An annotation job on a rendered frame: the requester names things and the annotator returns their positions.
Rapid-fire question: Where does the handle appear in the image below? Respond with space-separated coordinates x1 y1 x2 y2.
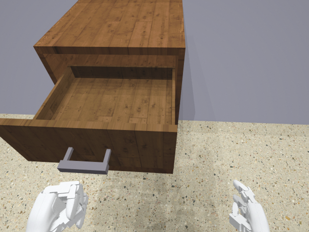
57 147 111 174

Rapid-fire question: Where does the robot right hand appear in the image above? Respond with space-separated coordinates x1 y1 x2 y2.
229 180 270 232

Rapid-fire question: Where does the drawer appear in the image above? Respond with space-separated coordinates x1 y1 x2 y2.
0 65 177 169

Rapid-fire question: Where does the robot left hand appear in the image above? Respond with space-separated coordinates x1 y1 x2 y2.
26 181 89 232

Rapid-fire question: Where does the cabinet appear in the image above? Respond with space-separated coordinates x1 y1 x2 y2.
33 0 185 174

